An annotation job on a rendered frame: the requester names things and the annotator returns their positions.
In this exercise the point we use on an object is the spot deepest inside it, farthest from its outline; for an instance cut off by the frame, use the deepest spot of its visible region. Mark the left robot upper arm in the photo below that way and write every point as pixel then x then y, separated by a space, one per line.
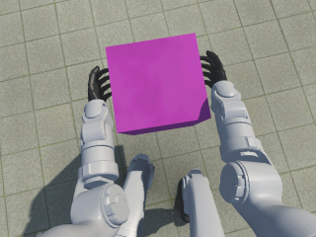
pixel 98 212

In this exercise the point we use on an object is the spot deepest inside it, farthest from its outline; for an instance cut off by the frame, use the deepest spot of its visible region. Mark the right robot hand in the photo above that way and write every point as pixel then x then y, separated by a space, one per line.
pixel 217 73

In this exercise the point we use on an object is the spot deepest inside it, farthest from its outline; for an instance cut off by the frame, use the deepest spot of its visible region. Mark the left robot forearm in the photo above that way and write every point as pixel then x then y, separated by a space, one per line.
pixel 97 149

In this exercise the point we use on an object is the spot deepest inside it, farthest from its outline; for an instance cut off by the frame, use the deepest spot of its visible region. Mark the robot left thigh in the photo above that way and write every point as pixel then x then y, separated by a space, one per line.
pixel 138 180

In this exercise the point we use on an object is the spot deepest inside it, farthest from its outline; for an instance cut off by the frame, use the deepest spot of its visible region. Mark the right robot foot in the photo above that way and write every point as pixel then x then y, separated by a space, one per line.
pixel 185 216

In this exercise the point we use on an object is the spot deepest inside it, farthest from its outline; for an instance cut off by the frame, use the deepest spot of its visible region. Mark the carton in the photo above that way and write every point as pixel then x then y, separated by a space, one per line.
pixel 157 84

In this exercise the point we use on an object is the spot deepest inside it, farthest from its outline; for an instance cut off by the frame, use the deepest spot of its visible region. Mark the right robot upper arm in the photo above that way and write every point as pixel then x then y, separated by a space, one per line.
pixel 255 191

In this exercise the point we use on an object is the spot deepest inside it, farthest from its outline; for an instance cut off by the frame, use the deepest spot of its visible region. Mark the right robot forearm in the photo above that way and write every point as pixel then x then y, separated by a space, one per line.
pixel 236 134

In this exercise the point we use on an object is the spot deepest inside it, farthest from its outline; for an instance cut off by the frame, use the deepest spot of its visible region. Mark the left robot hand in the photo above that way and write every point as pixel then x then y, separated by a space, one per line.
pixel 95 89

